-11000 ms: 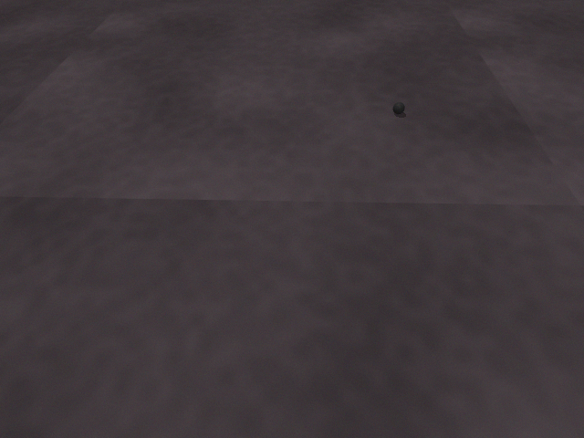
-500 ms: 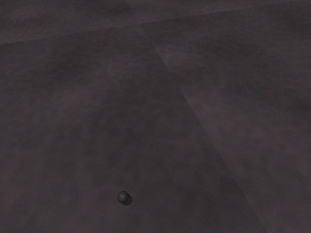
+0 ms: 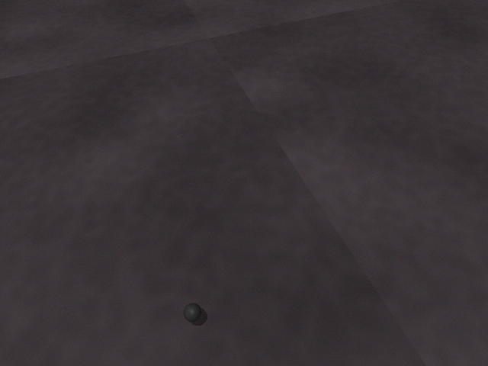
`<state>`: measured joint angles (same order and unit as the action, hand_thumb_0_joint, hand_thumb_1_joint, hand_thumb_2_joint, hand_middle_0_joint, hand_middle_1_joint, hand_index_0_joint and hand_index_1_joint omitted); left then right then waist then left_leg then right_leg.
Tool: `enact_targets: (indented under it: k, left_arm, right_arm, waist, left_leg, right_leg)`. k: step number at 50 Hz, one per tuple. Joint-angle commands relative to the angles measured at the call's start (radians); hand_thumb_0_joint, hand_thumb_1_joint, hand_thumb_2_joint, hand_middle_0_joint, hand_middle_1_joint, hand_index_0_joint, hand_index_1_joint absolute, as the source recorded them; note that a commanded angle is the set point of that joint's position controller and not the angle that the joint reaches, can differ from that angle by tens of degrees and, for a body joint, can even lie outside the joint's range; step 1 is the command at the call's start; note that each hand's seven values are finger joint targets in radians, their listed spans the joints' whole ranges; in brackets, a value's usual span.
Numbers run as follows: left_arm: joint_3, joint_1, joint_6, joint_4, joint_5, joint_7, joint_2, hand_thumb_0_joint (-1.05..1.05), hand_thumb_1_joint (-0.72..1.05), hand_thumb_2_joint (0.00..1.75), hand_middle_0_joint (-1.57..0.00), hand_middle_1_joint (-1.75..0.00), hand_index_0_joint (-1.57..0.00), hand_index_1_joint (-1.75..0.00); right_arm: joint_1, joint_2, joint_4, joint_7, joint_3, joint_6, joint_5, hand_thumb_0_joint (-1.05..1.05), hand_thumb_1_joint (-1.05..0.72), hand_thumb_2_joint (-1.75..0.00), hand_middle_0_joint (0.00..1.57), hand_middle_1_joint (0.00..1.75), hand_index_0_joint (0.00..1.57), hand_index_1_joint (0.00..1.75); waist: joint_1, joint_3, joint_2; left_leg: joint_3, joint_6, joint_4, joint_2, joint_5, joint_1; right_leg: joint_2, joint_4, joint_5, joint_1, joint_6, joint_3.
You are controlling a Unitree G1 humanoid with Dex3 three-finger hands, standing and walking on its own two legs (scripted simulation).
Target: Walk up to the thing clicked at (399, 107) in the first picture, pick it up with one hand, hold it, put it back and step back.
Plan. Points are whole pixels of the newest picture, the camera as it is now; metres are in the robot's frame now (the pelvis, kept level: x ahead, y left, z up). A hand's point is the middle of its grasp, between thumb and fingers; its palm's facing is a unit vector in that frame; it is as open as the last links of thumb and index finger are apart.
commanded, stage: walk up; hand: left
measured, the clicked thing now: (192, 312) +0.44 +0.27 -0.75
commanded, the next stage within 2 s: stand in 0.22 s
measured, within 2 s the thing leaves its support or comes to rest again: neither
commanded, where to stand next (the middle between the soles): +0.06 +0.03 m, yaw +1 degrees
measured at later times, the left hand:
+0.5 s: hand out of the picture +0.09 +0.25 -0.15, palm faces -0.03 -0.94 -0.34, open 7.4 cm
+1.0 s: hand out of the picture +0.06 +0.25 -0.15, palm faces -0.02 -0.94 -0.35, open 7.4 cm
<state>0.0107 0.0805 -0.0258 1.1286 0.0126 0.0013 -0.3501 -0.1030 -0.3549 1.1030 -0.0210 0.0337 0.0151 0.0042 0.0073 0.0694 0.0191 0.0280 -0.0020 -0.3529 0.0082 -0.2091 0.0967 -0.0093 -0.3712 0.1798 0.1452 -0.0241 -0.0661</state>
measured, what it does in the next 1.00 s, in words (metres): stands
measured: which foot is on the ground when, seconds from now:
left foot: down 0.00-1.00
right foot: down 0.00-1.00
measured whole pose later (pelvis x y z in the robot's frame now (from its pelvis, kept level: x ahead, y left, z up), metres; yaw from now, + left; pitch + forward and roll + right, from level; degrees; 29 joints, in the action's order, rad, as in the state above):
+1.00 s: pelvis +0.00 -0.01 +0.00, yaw +1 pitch -2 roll +0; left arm 0.00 0.12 -0.01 1.13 0.01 0.01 -0.36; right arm -0.12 -0.35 1.14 -0.01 0.01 0.00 0.01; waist 0.01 0.06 0.00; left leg 0.01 -0.02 -0.31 0.02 -0.18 0.09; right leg 0.00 -0.33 0.16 0.14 -0.01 -0.05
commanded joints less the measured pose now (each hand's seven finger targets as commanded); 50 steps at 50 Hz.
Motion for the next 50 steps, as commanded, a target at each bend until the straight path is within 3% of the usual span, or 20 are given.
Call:
enact_targets:
  k: [1,10,11,13,17,24,31,34,38,40,41,43,45,50]
  left_arm:
    - [0.042,-0.042,-0.021,-0.065,0.002,-0.021,-0.230,0.00,0.90,0.90,-0.20,-0.30,-0.20,-0.30]
    - [0.042,-0.032,-0.017,-0.067,0.001,-0.022,-0.224,0.00,0.90,0.90,-0.20,-0.30,-0.20,-0.30]
    - [0.032,-0.045,-0.013,-0.063,-0.005,-0.019,-0.223,0.00,0.90,0.90,-0.20,-0.30,-0.20,-0.30]
    - [0.029,-0.031,-0.012,-0.064,-0.007,-0.016,-0.213,0.00,0.90,0.90,-0.20,-0.30,-0.20,-0.30]
    - [0.027,-0.029,-0.010,-0.063,-0.007,-0.014,-0.217,0.00,0.90,0.90,-0.20,-0.30,-0.20,-0.30]
    - [0.025,-0.025,-0.007,-0.062,-0.005,-0.011,-0.221,0.00,0.90,0.90,-0.20,-0.30,-0.20,-0.30]
    - [0.023,-0.021,-0.011,-0.069,-0.003,-0.010,-0.222,0.00,0.90,0.90,-0.20,-0.30,-0.20,-0.30]
    - [0.022,-0.015,-0.009,-0.068,-0.003,-0.009,-0.224,0.00,0.90,0.90,-0.20,-0.30,-0.20,-0.30]
    - [0.023,-0.012,-0.010,-0.070,-0.003,-0.009,-0.223,0.00,0.90,0.90,-0.20,-0.30,-0.20,-0.30]
    - [0.024,-0.006,-0.008,-0.064,-0.005,-0.008,-0.226,0.00,0.90,0.90,-0.20,-0.30,-0.20,-0.30]
    - [0.024,-0.001,-0.009,-0.067,-0.004,-0.008,-0.228,0.00,0.90,0.90,-0.20,-0.30,-0.20,-0.30]
    - [0.023,-0.001,-0.010,-0.065,-0.004,-0.009,-0.230,0.00,0.90,0.90,-0.20,-0.30,-0.20,-0.30]
    - [0.021,0.003,-0.011,-0.067,-0.005,-0.008,-0.226,0.00,0.90,0.90,-0.20,-0.30,-0.20,-0.30]
    - [0.021,0.002,-0.007,-0.066,-0.005,-0.009,-0.224,0.00,0.90,0.90,-0.20,-0.30,-0.20,-0.30]
  right_arm:
    - [0.039,-0.206,-0.070,0.011,0.043,-0.022,0.004,0.00,-0.90,-0.90,0.20,0.30,0.20,0.30]
    - [0.034,-0.209,-0.066,0.013,0.043,-0.022,0.003,0.00,-0.90,-0.90,0.20,0.30,0.20,0.30]
    - [0.038,-0.193,-0.061,0.017,0.030,-0.031,0.003,0.00,-0.90,-0.90,0.20,0.30,0.20,0.30]
    - [0.044,-0.211,-0.052,0.021,0.031,-0.036,0.003,0.00,-0.90,-0.90,0.20,0.30,0.20,0.30]
    - [0.036,-0.214,-0.042,0.024,0.028,-0.039,0.003,0.00,-0.90,-0.90,0.20,0.30,0.20,0.30]
    - [0.040,-0.204,-0.031,0.023,0.021,-0.040,0.005,0.00,-0.90,-0.90,0.20,0.30,0.20,0.30]
    - [0.039,-0.208,-0.030,0.021,0.023,-0.040,0.005,0.00,-0.90,-0.90,0.20,0.30,0.20,0.30]
    - [0.035,-0.205,-0.029,0.019,0.023,-0.038,0.007,0.00,-0.90,-0.90,0.20,0.30,0.20,0.30]
    - [0.033,-0.214,-0.028,0.020,0.024,-0.041,0.005,0.00,-0.90,-0.90,0.20,0.30,0.20,0.30]
    - [0.029,-0.206,-0.025,0.020,0.019,-0.042,0.005,0.00,-0.90,-0.90,0.20,0.30,0.20,0.30]
    - [0.041,-0.216,-0.030,0.021,0.022,-0.044,0.004,0.00,-0.90,-0.90,0.20,0.30,0.20,0.30]
    - [0.027,-0.205,-0.025,0.019,0.018,-0.041,0.005,0.00,-0.90,-0.90,0.20,0.30,0.20,0.30]
    - [0.021,-0.212,-0.026,0.021,0.018,-0.043,0.005,0.00,-0.90,-0.90,0.20,0.30,0.20,0.30]
    - [0.019,-0.215,-0.023,0.023,0.015,-0.041,0.004,0.00,-0.90,-0.90,0.20,0.30,0.20,0.30]
  waist:
    - [-0.002,-0.093,-0.041]
    - [-0.005,-0.111,-0.022]
    - [0.009,-0.111,-0.055]
    - [0.000,-0.119,-0.037]
    - [0.006,-0.129,-0.007]
    - [0.004,-0.070,-0.010]
    - [0.007,-0.082,-0.023]
    - [0.007,-0.067,-0.018]
    - [0.005,-0.095,-0.011]
    - [0.004,-0.074,-0.015]
    - [-0.001,-0.096,-0.014]
    - [0.001,-0.079,-0.035]
    - [0.002,-0.106,-0.022]
    - [0.000,-0.092,-0.017]
  left_leg:
    - [-0.083,0.034,0.048,0.098,0.071,-0.041]
    - [-0.081,0.040,0.056,0.111,0.108,-0.047]
    - [-0.103,0.032,0.076,0.124,0.159,-0.033]
    - [-0.098,0.027,0.065,0.125,0.201,-0.056]
    - [-0.092,0.023,0.069,0.126,0.212,-0.054]
    - [-0.095,0.016,0.105,0.117,0.070,-0.018]
    - [-0.097,0.019,0.094,0.120,0.076,-0.038]
    - [-0.098,0.017,0.102,0.114,0.036,-0.007]
    - [-0.103,0.021,0.093,0.120,0.067,-0.016]
    - [-0.106,0.020,0.109,0.116,0.037,-0.002]
    - [-0.106,0.022,0.095,0.121,0.089,-0.029]
    - [-0.105,0.019,0.096,0.117,0.084,-0.013]
    - [-0.103,0.022,0.085,0.120,0.113,-0.029]
    - [-0.104,0.019,0.091,0.118,0.105,-0.016]
  right_leg:
    - [-0.106,0.071,-0.131,0.017,0.050,-0.083]
    - [-0.095,0.041,-0.176,-0.003,0.049,-0.070]
    - [-0.101,0.043,-0.205,-0.019,0.042,-0.065]
    - [-0.105,0.051,-0.233,-0.026,0.039,-0.065]
    - [-0.110,0.055,-0.251,-0.052,0.039,-0.063]
    - [-0.106,0.093,-0.116,-0.015,0.040,-0.069]
    - [-0.108,0.105,-0.109,0.002,0.042,-0.074]
    - [-0.104,0.111,-0.043,0.007,0.043,-0.073]
    - [-0.109,0.097,-0.105,-0.021,0.046,-0.072]
    - [-0.104,0.099,-0.072,-0.006,0.045,-0.069]
    - [-0.107,0.090,-0.121,-0.016,0.047,-0.068]
    - [-0.105,0.095,-0.094,-0.008,0.045,-0.064]
    - [-0.112,0.089,-0.146,-0.028,0.046,-0.067]
    - [-0.109,0.089,-0.131,-0.023,0.046,-0.063]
